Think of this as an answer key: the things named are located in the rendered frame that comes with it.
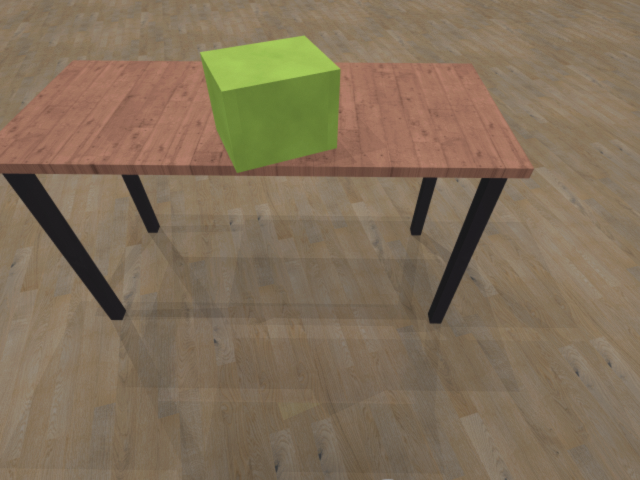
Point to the table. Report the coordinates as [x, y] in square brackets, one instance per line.
[130, 118]

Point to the carton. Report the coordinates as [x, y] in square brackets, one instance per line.
[273, 101]

